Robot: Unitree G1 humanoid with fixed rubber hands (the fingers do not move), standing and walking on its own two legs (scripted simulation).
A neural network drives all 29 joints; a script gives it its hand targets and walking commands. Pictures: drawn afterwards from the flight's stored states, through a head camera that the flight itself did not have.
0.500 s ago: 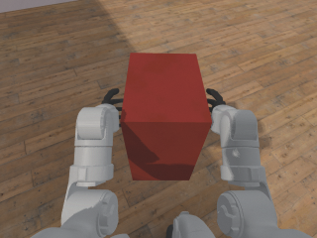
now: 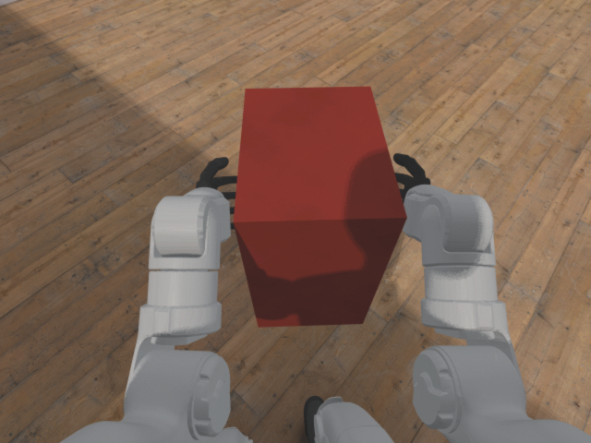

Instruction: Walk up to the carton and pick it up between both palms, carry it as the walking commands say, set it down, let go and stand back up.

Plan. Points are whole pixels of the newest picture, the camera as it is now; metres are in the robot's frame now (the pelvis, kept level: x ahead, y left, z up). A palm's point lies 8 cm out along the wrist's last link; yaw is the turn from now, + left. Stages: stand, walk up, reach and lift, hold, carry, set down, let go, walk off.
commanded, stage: carry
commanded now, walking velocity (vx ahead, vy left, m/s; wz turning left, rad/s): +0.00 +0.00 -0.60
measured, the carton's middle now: (309, 217) +0.40 -0.03 +0.03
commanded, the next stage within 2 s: none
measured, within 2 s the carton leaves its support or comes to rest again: neither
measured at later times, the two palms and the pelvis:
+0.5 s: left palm (337, 268) +0.28 -0.04 +0.11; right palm (586, 341) +0.19 -0.29 +0.11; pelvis -0.10 -0.03 +0.00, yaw -18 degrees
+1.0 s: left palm (475, 393) +0.15 -0.16 +0.11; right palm out of the picture -0.01 -0.36 +0.11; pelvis -0.22 -0.04 +0.01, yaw -36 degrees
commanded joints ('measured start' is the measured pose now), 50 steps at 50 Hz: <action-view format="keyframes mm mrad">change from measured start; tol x32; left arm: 1 -822 -1019 -619 -147 -427 -72 -212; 50 -782 -1048 -563 -97 -469 -81 -233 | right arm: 1 -755 1167 616 -83 432 -15 248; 50 -776 1164 619 -138 417 -4 238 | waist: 1 40 276 -613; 11 60 269 -565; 15 75 -198 -595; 28 71 -128 -634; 31 42 345 -551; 50 78 -124 -630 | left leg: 1 315 348 -343 -312 30 159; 10 421 352 17 -95 767 70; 15 -230 78 36 326 -338 -104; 27 108 2 -17 -27 -111 -20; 31 342 478 -378 -352 185 233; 40 443 365 38 -107 808 76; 43 256 310 69 61 527 -28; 45 -204 99 95 267 -306 -118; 50 -228 104 -30 391 -157 -101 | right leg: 1 61 -47 -28 176 -314 72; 4 -95 -89 -60 416 -423 47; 12 303 -61 -129 -181 -161 41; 15 637 -395 329 -44 809 -137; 28 344 -228 190 -200 -48 2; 32 -127 -80 -69 438 -463 67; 42 246 -48 -190 -149 -186 51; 46 685 -374 266 12 951 -139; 50 613 -307 188 -52 473 -124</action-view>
